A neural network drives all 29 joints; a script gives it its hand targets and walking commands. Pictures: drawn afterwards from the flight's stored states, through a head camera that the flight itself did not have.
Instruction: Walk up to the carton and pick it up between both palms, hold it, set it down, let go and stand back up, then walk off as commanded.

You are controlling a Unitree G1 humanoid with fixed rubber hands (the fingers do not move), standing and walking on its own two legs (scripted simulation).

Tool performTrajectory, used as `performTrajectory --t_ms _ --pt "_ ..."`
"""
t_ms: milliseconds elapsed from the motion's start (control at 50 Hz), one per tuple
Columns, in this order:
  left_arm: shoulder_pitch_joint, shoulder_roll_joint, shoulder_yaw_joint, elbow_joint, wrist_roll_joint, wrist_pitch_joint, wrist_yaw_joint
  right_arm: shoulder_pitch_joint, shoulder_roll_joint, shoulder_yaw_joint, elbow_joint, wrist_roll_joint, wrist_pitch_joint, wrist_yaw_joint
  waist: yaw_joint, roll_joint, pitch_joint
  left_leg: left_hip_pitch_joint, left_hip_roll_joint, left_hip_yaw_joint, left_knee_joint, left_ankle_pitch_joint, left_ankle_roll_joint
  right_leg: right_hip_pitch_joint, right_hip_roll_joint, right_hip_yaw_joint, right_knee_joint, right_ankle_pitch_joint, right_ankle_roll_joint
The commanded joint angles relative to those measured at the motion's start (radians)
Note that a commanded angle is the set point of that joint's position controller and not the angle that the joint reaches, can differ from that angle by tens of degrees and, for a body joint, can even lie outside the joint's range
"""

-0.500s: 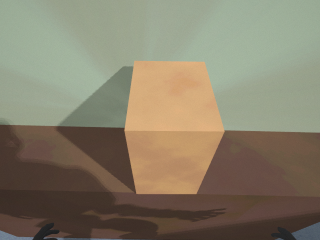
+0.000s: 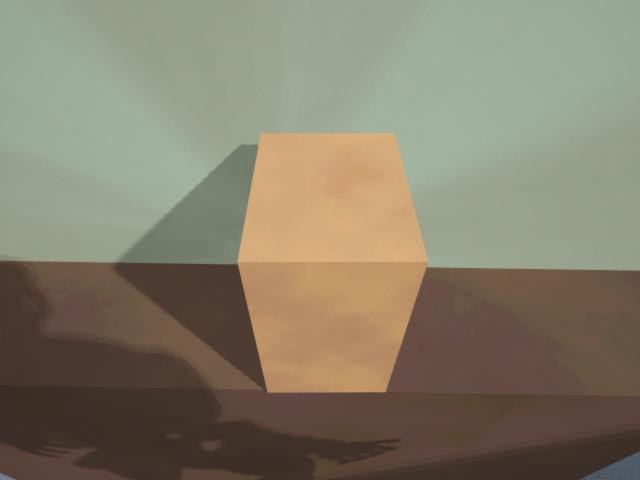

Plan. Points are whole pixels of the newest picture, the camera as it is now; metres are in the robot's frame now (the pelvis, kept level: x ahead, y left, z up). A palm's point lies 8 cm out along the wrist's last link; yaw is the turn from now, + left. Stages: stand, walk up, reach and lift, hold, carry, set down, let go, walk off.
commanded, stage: walk up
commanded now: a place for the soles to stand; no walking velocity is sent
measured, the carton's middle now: (327, 270) +0.37 +0.01 +0.07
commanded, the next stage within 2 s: reach and lift in 0.38 s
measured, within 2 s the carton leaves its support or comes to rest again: neither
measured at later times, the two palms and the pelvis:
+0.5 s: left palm out of the picture +0.15 +0.31 -0.10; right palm out of the picture +0.12 -0.31 -0.11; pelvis -0.01 +0.01 -0.02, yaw +0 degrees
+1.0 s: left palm out of the picture +0.13 +0.27 -0.06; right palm out of the picture +0.11 -0.28 -0.06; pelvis -0.03 +0.01 -0.01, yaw -1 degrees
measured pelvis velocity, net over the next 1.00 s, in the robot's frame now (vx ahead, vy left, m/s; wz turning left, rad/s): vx -0.03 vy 0.01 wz -0.02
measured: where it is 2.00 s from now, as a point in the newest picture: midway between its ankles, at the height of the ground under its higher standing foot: outside the picture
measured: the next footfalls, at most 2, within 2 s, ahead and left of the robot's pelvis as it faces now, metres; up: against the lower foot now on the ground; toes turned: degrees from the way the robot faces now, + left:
none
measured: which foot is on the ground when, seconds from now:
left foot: down 0.00-1.00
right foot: down 0.00-1.00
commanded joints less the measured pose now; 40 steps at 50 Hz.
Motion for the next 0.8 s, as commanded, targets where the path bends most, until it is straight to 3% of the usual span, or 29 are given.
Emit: performTrajectory --t_ms 0,20,40,60,120,140,160,180,220,240,260,280,320,340,360,380,400,440,460,480,520,560,600,620,700,720,780 --pt "-0.056 0.193 0.037 -0.072 0.005 -0.014 0.010 -0.022 -0.181 -0.036 -0.063 -0.007 -0.011 -0.007 -0.001 -0.046 0.005 -0.140 0.053 -0.025 -0.054 0.168 0.059 0.066 -0.095 0.098 -0.064 0.116 -0.074" --pt "-0.050 0.198 0.035 -0.077 0.005 -0.014 0.008 0.011 -0.179 -0.037 -0.057 -0.003 -0.014 -0.007 -0.008 -0.049 -0.059 -0.100 0.054 -0.031 -0.036 0.154 0.072 0.065 -0.097 0.106 -0.058 0.057 -0.078" --pt "-0.048 0.189 0.036 -0.078 0.004 -0.016 0.008 0.010 -0.179 -0.036 -0.059 -0.001 -0.012 -0.007 -0.005 -0.054 -0.032 -0.119 0.056 -0.036 -0.046 0.142 0.065 0.069 -0.098 0.105 -0.059 0.066 -0.075" --pt "-0.053 0.184 0.034 -0.082 0.002 -0.011 0.005 -0.007 -0.176 -0.035 -0.066 -0.003 -0.013 -0.005 0.004 -0.006 -0.008 -0.152 0.063 -0.032 -0.051 0.170 0.068 0.077 -0.095 0.088 -0.050 0.079 -0.072" --pt "-0.037 0.179 0.036 -0.087 0.002 -0.011 0.008 0.008 -0.189 -0.041 -0.065 -0.008 -0.014 -0.009 0.002 -0.001 -0.087 -0.092 0.068 -0.031 -0.040 0.243 0.069 0.113 -0.094 0.079 -0.024 0.145 -0.075" --pt "-0.044 0.191 0.040 -0.083 0.001 -0.013 0.011 0.006 -0.187 -0.037 -0.075 -0.006 -0.014 -0.011 0.005 -0.046 -0.045 -0.112 0.077 -0.035 -0.034 0.288 0.069 0.110 -0.096 0.071 -0.021 0.203 -0.060" --pt "-0.052 0.181 0.031 -0.078 0.000 -0.012 0.009 -0.006 -0.191 -0.041 -0.074 -0.005 -0.009 -0.008 0.003 -0.041 -0.037 -0.098 0.066 -0.027 -0.035 0.243 0.063 0.077 -0.097 0.086 -0.032 0.189 -0.071" --pt "-0.041 0.175 0.031 -0.081 0.001 -0.009 0.011 0.007 -0.186 -0.040 -0.075 -0.001 -0.011 -0.013 0.000 -0.017 -0.060 -0.090 0.071 -0.031 -0.035 0.303 0.057 0.103 -0.100 0.080 -0.010 0.234 -0.072" --pt "-0.060 0.176 0.032 -0.072 -0.002 -0.007 0.010 -0.007 -0.200 -0.044 -0.078 -0.003 -0.008 -0.010 0.004 0.026 -0.021 -0.126 0.069 -0.025 -0.037 0.302 0.059 0.105 -0.095 0.067 -0.006 0.225 -0.060" --pt "-0.037 0.187 0.031 -0.072 0.000 -0.004 0.010 -0.007 -0.191 -0.040 -0.081 0.003 -0.007 -0.013 0.009 0.000 -0.037 -0.105 0.071 -0.027 -0.032 0.240 0.062 0.089 -0.096 0.075 -0.021 0.174 -0.060" --pt "-0.049 0.174 0.034 -0.079 -0.001 -0.004 0.008 0.017 -0.176 -0.038 -0.082 0.002 -0.007 -0.012 -0.002 0.018 -0.041 -0.131 0.075 -0.035 -0.032 0.241 0.062 0.107 -0.096 0.078 -0.018 0.171 -0.065" --pt "-0.060 0.192 0.036 -0.089 0.001 -0.006 0.012 0.012 -0.175 -0.037 -0.079 0.001 -0.003 -0.010 -0.006 -0.032 -0.010 -0.126 0.070 -0.042 -0.032 0.225 0.062 0.079 -0.095 0.079 -0.033 0.163 -0.065" --pt "-0.051 0.179 0.027 -0.085 0.005 -0.006 0.009 0.026 -0.190 -0.039 -0.074 -0.004 -0.005 -0.012 -0.009 -0.003 -0.046 -0.100 0.062 -0.032 -0.029 0.245 0.059 0.097 -0.096 0.090 -0.024 0.176 -0.079" --pt "-0.062 0.183 0.031 -0.094 0.003 -0.007 0.009 0.026 -0.183 -0.033 -0.068 0.001 -0.005 -0.014 -0.007 -0.036 -0.041 -0.107 0.075 -0.043 -0.043 0.240 0.057 0.097 -0.095 0.074 -0.018 0.157 -0.071" --pt "-0.050 0.184 0.029 -0.083 0.000 -0.005 0.009 0.000 -0.197 -0.038 -0.081 -0.002 -0.007 -0.012 0.006 0.025 -0.047 -0.114 0.077 -0.038 -0.041 0.221 0.068 0.098 -0.085 0.066 -0.011 0.143 -0.061" --pt "-0.430 0.212 0.011 -0.497 -0.008 0.216 0.038 -0.472 -0.045 -0.133 -0.088 -0.123 -0.148 0.037 -0.030 0.050 -0.023 -0.380 -0.045 0.102 0.105 0.054 -0.040 0.025 0.068 0.006 0.052 -0.098 -0.039" --pt "-0.319 0.164 0.021 -0.485 -0.001 0.345 0.059 -0.363 -0.121 -0.179 -0.072 -0.104 -0.140 0.070 -0.079 0.038 -0.001 -0.415 -0.027 0.070 0.163 0.064 -0.024 0.016 0.059 0.006 0.071 -0.035 -0.062" --pt "-0.255 0.134 0.027 -0.546 0.025 0.454 0.038 -0.263 -0.153 -0.188 -0.076 -0.084 -0.112 0.088 -0.085 0.026 -0.088 -0.375 -0.019 0.090 0.227 0.140 -0.018 0.067 0.058 -0.009 0.129 0.102 -0.062" --pt "-0.220 0.130 0.059 -0.586 0.070 0.481 0.030 -0.229 -0.175 -0.178 -0.094 -0.074 -0.110 0.085 -0.067 0.026 -0.133 -0.312 -0.013 0.082 0.253 0.260 -0.016 0.080 0.058 -0.003 0.156 0.214 -0.058" --pt "-0.192 0.166 0.094 -0.631 0.090 0.486 0.021 -0.220 -0.187 -0.159 -0.103 -0.055 -0.110 0.081 -0.044 0.010 -0.150 -0.242 -0.021 0.084 0.251 0.287 -0.012 0.083 0.053 -0.006 0.156 0.235 -0.050" --pt "-0.120 0.120 0.096 -0.656 0.099 0.515 0.015 -0.157 -0.180 -0.142 -0.104 -0.007 -0.095 0.078 -0.045 -0.022 -0.132 -0.237 -0.032 0.079 0.224 0.277 -0.023 0.159 0.061 -0.025 0.140 0.257 -0.053" --pt "-0.053 0.113 0.106 -0.668 0.115 0.527 0.013 -0.128 -0.167 -0.111 -0.150 0.002 -0.091 0.069 -0.011 0.005 -0.127 -0.227 -0.038 0.077 0.202 0.321 -0.029 0.223 0.065 -0.015 0.119 0.302 -0.060" --pt "-0.033 0.089 0.091 -0.666 0.124 0.535 0.010 -0.135 -0.187 -0.098 -0.197 -0.008 -0.094 0.065 -0.001 -0.055 -0.061 -0.195 -0.058 0.085 0.171 0.254 -0.024 0.212 0.080 -0.002 0.079 0.280 -0.053" --pt "-0.050 0.090 0.090 -0.691 0.117 0.534 0.016 -0.136 -0.168 -0.106 -0.237 0.000 -0.086 0.070 -0.012 -0.049 -0.061 -0.206 -0.064 0.082 0.150 0.257 -0.014 0.217 0.084 -0.008 0.074 0.291 -0.053" --pt "-0.050 0.044 0.072 -0.773 0.091 0.506 0.038 -0.129 -0.186 -0.139 -0.299 -0.016 -0.083 0.090 -0.007 0.024 -0.062 -0.211 -0.044 0.066 0.114 0.301 -0.043 0.230 0.109 -0.002 0.056 0.253 -0.059" --pt "-0.062 0.043 0.068 -0.800 0.072 0.494 0.042 -0.130 -0.186 -0.136 -0.350 -0.013 -0.089 0.098 0.003 0.003 -0.066 -0.225 -0.040 0.073 0.104 0.253 -0.041 0.228 0.114 0.002 0.048 0.224 -0.061" --pt "-0.062 0.031 0.065 -0.852 0.045 0.465 0.057 -0.115 -0.164 -0.147 -0.405 -0.015 -0.076 0.107 0.006 0.021 -0.052 -0.260 -0.042 0.091 0.060 0.147 -0.033 0.231 0.104 0.005 0.032 0.156 -0.054"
